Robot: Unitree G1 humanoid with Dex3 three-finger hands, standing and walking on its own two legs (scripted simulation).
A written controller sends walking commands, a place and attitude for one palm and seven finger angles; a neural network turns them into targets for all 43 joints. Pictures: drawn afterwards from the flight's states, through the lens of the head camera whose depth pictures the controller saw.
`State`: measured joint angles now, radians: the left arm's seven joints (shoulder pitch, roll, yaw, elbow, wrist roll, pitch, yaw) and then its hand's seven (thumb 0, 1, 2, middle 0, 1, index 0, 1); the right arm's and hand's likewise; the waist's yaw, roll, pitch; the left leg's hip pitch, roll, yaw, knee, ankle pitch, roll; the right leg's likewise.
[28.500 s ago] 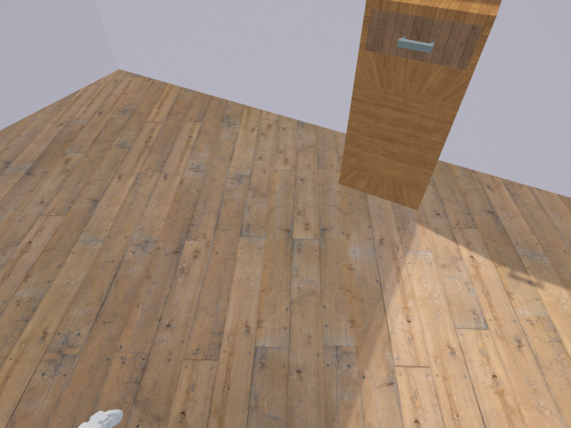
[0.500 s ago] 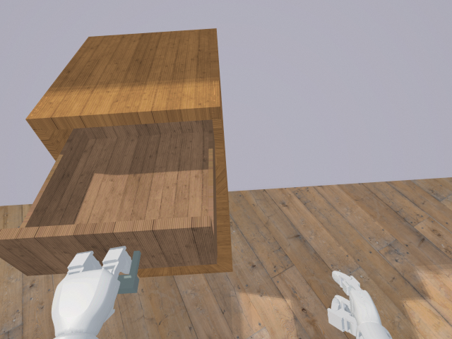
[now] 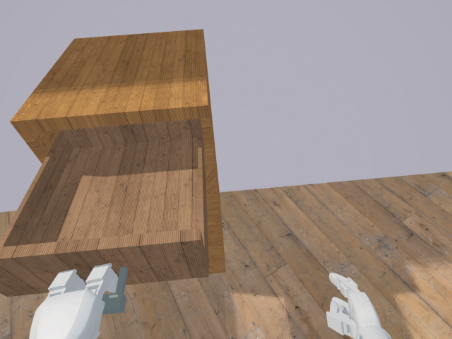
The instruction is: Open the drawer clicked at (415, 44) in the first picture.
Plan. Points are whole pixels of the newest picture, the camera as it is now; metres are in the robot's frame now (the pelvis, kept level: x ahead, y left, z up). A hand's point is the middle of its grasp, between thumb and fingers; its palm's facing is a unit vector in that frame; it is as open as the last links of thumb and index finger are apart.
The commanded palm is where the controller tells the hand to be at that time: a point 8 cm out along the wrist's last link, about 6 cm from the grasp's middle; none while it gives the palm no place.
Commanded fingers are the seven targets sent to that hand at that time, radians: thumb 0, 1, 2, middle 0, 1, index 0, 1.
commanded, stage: pull the drawer open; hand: left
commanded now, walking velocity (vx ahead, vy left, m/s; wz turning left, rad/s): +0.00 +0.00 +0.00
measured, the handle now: (88, 291) +0.18 +0.25 +0.04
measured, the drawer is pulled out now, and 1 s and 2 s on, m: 0.30 0.29 0.27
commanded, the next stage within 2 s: open the thumb to release the handle in 0.18 s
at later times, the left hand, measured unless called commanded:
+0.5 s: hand (91, 314) +0.15 +0.24 +0.02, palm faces +0.07 -0.11 -0.99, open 6.3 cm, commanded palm +0.12 +0.23 +0.07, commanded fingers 0.00 0.06 0.54 -0.34 -1.26 -0.34 -1.26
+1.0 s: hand (87, 325) +0.14 +0.24 +0.02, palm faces +0.04 -0.10 -0.99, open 13.7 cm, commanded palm +0.11 +0.24 +0.07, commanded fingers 0.00 -0.50 0.30 -0.30 -1.20 -0.30 -1.20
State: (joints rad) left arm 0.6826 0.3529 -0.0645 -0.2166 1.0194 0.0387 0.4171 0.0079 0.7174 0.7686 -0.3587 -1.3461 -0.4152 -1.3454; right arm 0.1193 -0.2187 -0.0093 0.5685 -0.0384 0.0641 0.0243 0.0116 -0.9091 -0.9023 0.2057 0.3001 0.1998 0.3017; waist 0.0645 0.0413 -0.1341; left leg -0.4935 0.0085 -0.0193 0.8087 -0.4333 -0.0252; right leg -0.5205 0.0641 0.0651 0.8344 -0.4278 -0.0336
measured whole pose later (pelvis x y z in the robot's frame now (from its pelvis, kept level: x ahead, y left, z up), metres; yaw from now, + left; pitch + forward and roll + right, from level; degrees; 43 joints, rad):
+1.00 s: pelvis -0.01 +0.00 +0.00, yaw +2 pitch +6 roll +1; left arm 0.57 0.34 -0.08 -0.16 1.05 0.04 0.43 0.00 -0.46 0.31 -0.33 -1.21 -0.32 -1.20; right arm 0.12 -0.23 -0.02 0.58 -0.04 0.04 -0.02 0.01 -0.91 -0.90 0.21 0.30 0.20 0.30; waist 0.10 0.05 -0.11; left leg -0.51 -0.01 -0.05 0.81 -0.41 -0.03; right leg -0.52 0.05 0.03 0.82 -0.41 -0.03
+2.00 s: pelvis +0.00 +0.02 +0.03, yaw +2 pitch -1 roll +0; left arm 0.52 0.43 -0.08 -0.48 0.94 0.23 0.15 0.00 -0.49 0.30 -0.32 -1.20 -0.32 -1.20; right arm 0.09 -0.21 0.04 0.58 0.01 0.08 0.02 0.01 -0.91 -0.90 0.21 0.30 0.20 0.30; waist 0.13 0.11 -0.07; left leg -0.23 -0.01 -0.05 0.57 -0.32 0.00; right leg -0.22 0.03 0.04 0.56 -0.32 -0.01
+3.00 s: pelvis -0.02 +0.01 +0.04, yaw +4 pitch -4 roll +0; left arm 0.42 0.52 0.05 -0.51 0.82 0.19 -0.03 0.00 -0.49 0.30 -0.32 -1.20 -0.32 -1.20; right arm 0.09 -0.26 0.04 0.61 0.03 0.04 -0.02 0.01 -0.91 -0.90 0.20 0.30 0.20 0.30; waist 0.12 0.12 -0.01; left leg -0.16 -0.01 -0.07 0.47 -0.24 -0.01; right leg -0.15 0.03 0.02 0.47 -0.25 -0.02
